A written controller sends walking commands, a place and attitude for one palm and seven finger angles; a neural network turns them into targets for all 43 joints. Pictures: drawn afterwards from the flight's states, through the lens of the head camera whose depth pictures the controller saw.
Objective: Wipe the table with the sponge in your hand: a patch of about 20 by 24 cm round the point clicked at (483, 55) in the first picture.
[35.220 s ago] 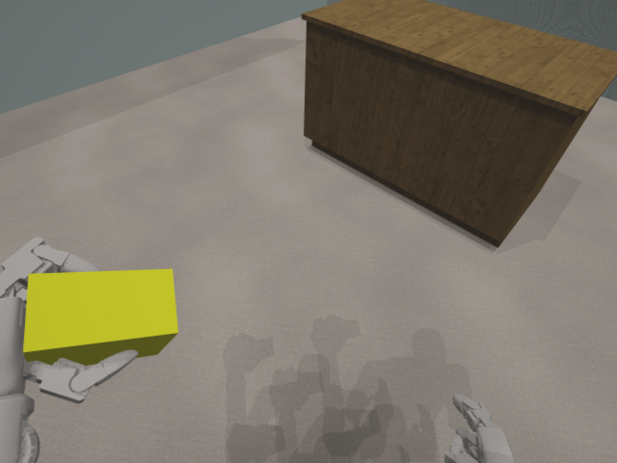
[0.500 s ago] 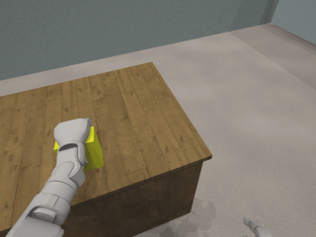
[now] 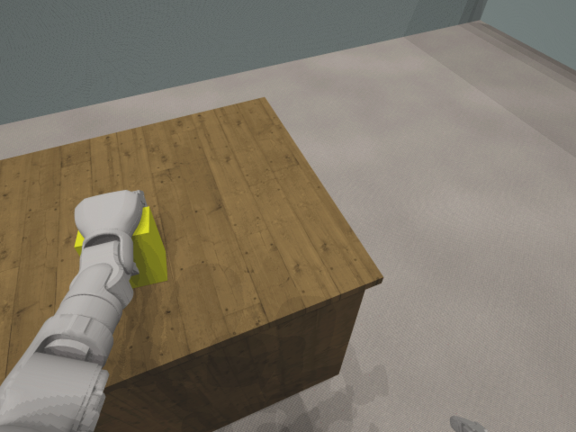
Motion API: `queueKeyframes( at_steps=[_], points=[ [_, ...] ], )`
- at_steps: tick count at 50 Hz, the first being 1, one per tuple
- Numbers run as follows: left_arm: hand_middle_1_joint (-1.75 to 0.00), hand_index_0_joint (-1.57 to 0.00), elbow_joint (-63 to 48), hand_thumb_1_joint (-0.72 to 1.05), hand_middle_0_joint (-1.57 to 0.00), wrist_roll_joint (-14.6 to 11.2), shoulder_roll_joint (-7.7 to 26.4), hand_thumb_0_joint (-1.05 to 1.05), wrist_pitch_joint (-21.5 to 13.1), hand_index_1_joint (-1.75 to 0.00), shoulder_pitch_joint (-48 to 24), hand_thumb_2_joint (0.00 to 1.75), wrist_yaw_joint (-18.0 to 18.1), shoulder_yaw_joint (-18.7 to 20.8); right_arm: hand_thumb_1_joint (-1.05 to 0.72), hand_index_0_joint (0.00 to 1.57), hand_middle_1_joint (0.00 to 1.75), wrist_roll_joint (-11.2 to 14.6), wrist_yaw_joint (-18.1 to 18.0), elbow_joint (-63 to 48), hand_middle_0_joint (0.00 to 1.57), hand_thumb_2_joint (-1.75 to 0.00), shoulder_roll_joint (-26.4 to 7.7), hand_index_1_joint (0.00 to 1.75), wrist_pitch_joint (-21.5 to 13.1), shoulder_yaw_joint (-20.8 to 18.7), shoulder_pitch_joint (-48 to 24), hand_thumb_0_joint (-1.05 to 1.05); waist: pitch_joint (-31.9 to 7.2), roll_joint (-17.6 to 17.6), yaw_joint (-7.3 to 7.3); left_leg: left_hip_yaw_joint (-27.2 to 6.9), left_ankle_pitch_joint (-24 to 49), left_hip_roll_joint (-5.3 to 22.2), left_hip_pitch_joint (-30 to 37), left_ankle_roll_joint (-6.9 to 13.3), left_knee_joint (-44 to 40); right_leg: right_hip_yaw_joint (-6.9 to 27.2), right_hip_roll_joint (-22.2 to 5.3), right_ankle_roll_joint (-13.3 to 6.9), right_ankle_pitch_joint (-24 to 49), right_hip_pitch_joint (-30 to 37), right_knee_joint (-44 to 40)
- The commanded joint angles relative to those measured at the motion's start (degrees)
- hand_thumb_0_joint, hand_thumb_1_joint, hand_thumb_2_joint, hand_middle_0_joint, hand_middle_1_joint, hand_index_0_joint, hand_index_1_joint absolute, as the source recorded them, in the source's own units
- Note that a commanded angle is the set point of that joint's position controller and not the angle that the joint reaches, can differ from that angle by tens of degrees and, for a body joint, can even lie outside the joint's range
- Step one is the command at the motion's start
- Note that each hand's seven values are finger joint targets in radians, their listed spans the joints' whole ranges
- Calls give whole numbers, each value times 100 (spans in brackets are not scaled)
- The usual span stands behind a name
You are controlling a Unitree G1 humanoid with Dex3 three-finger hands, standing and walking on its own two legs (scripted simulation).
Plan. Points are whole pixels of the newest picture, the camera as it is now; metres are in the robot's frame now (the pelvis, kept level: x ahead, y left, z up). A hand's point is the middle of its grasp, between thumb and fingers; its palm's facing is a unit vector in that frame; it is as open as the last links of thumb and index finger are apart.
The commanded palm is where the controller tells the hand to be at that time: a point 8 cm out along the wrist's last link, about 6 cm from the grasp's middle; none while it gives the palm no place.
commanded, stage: wipe forward along the middle lane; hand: left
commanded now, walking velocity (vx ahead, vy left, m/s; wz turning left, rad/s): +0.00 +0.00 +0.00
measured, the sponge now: (129, 258) +0.38 +0.29 -0.01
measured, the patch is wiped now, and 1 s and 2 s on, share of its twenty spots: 1.00 1.00 1.00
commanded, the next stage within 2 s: slide back across to the first lane in 0.38 s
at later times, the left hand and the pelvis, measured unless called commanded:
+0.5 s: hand (115, 211) +0.44 +0.32 +0.04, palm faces -0.13 +0.00 -0.99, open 10.3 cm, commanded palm +0.43 +0.31 +0.07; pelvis +0.00 +0.02 -0.01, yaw +0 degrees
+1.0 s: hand (85, 215) +0.43 +0.36 +0.04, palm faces -0.11 -0.04 -0.99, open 10.3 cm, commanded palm +0.40 +0.36 +0.09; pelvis +0.03 +0.04 +0.00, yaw -1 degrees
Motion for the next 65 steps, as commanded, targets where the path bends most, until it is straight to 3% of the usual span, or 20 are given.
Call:
queueKeyframes(
  at_steps=[1, 4, 8, 13, 14, 16, 23, 29, 33, 34, 37, 38, 39, 43, 45, 48, 54, 57, 59, 65],
  points=[
    [-160, -120, -50, 10, -120, 95, 1180, 0, 67, -160, -1616, 130, 185, 219, -90, 20, 30, -6, -41, -569, 20, -90, -764, 30, -177, -256, -168, 0, -1091, -744, -185, 52, 567, -123, 374, 268, -200, 405, -236, 73, 1278, 602, -544],
    [-160, -120, -15, 10, -120, 128, 1049, 0, 85, -160, -1896, 130, 188, 97, -90, 20, 30, 2, -29, -570, 20, -90, -741, 30, -182, -242, -187, 0, -1139, -557, -207, 10, 651, -105, 427, 256, -223, 355, -225, 40, 1257, 479, -516],
    [-160, -120, 276, 10, -120, 177, 1310, 0, 139, -160, -2171, 130, 203, 154, -90, 20, 30, -7, -26, -498, 20, -90, -788, 30, -160, -225, -60, 0, -1072, -527, -297, 3, 522, -90, 373, 256, -182, 335, -216, 62, 1031, 311, -530],
    [-160, -120, 547, 10, -120, 197, 1575, 0, 112, -160, -2388, 130, 158, 282, -90, 20, 30, -35, -31, -466, 20, -90, -822, 30, -168, -226, 127, 0, -1301, -587, -326, -12, 578, -65, 352, 258, -136, 300, -198, 78, 1039, 320, -491],
    [-160, -120, 489, 10, -120, 201, 1676, 0, 62, -160, -2574, 130, 130, 357, -90, 20, 30, -39, -36, -473, 20, -90, -828, 30, -183, -213, 126, 0, -1404, -418, -299, -49, 693, -53, 358, 245, -149, 306, -196, 42, 1138, 325, -445],
    [-160, -120, 636, 10, -120, 276, 1529, 0, 37, -160, -2495, 130, 116, 206, -90, 20, 30, -56, -12, -456, 20, -90, -824, 30, -172, -235, 272, 0, -1419, -384, -339, -33, 761, -54, 395, 247, -80, 252, -172, 49, 1164, 229, -390],
    [-160, -120, 883, 10, -120, 330, 1698, 0, -9, -160, -2957, 130, 135, 248, -90, 20, 30, -75, 19, -367, 20, -90, -867, 30, -198, -259, 506, 0, -1404, -338, -457, -106, 734, 10, 390, 226, -32, 168, -121, 41, 919, -131, -347],
    [-160, -120, 461, 10, -120, 217, 1844, 0, -127, -160, -2710, 130, 135, 546, -90, 20, 30, -88, 66, -416, 20, -90, -834, 30, -207, -320, 531, 0, -2017, -86, -198, -147, 1401, 41, 801, 202, -43, 147, -90, -24, 1417, 251, -263],
    [-160, -120, 214, 10, -120, 250, 1961, 0, -116, -160, -2524, 130, 162, 577, -90, 20, 30, -65, 106, -439, 20, -90, -860, 30, -180, -332, 489, 0, -1858, -180, -181, -149, 1445, 28, 926, 216, -143, 116, -72, -4, 1418, 389, -347],
    [-160, -120, 91, 10, -120, 234, 2174, 0, -142, -160, -2446, 130, 167, 825, -90, 20, 30, -61, 107, -453, 20, -90, -855, 30, -189, -339, 429, 0, -1913, -54, -65, -197, 1657, 33, 1014, 197, -174, 111, -78, -49, 1507, 465, -327],
    [-160, -120, 271, 10, -120, 300, 2374, 0, -33, -160, -2107, 130, 171, 916, -90, 20, 30, -57, 133, -438, 20, -90, -896, 30, -148, -314, 389, 0, -1611, -208, -39, -162, 1514, 1, 910, 202, -265, 91, -77, -32, 1421, 558, -415],
    [-160, -120, 204, 10, -120, 284, 2245, 0, -15, -160, -2153, 130, 154, 778, -90, 20, 30, -48, 138, -467, 20, -90, -887, 30, -146, -301, 334, 0, -1516, -136, -75, -133, 1464, -10, 916, 214, -290, 106, -87, -28, 1411, 547, -453],
    [-160, -120, 127, 10, -120, 254, 2353, 0, -28, -160, -2150, 130, 125, 925, -90, 20, 30, -38, 140, -482, 20, -90, -882, 30, -152, -298, 279, 0, -1545, -58, 14, -178, 1585, 2, 982, 192, -340, 95, -97, -66, 1449, 591, -448],
    [-160, -120, -1, 10, -120, 328, 2134, 0, -59, -160, -1947, 130, -6, 706, -90, 20, 30, -54, 166, -525, 20, -90, -882, 30, -137, -319, 281, 0, -1527, 2, -27, -199, 1812, 19, 1239, 171, -336, 59, -87, -76, 1541, 555, -471],
    [-160, -120, -130, 10, -120, 285, 2236, 0, -152, -160, -1694, 130, -80, 851, -90, 20, 30, -65, 165, -548, 20, -90, -886, 30, -132, -340, 296, 0, -1653, 31, 46, -242, 2139, 26, 1413, 144, -305, 59, -80, -97, 1722, 654, -461],
    [-160, -120, -242, 10, -120, 327, 2123, 0, -250, -160, -1788, 130, -171, 692, -90, 20, 30, -56, 140, -574, 20, -90, -889, 30, -107, -342, 241, 0, -1398, -71, -73, -219, 2008, 22, 1394, 168, -315, 57, -91, -79, 1680, 539, -533],
    [-160, -120, -619, 10, -120, 278, 2362, 0, -541, -160, -1576, 130, -253, 1003, -90, 20, 30, -83, 109, -600, 20, -90, -889, 30, -101, -375, 193, 0, -1689, 113, 61, -257, 2670, 36, 1667, 99, -255, 79, -100, -139, 2055, 667, -495],
    [-160, -120, -594, 10, -120, 344, 2449, 0, -589, -160, -1445, 130, -255, 998, -90, 20, 30, -89, 119, -581, 20, -90, -910, 30, -63, -378, 225, 0, -1588, 90, 26, -244, 2673, 5, 1621, 95, -199, 60, -93, -124, 2088, 641, -482],
    [-160, -120, -832, 10, -120, 338, 2370, 0, -658, -160, -1495, 130, -271, 985, -90, 20, 30, -90, 121, -622, 20, -90, -889, 30, -69, -390, 146, 0, -1647, 335, 78, -308, 2964, 36, 1759, 41, -209, 56, -98, -161, 2066, 556, -467],
    [-160, -120, -1038, 10, -120, 163, 2003, 0, -657, -160, -817, 130, -291, 835, -90, 20, 30, -89, 155, -645, 20, -90, -895, 30, -46, -440, 146, 0, -1691, 46, 64, -334, 3039, 50, 1852, 53, -131, 39, -77, -130, 2138, 612, -469]
  ],
)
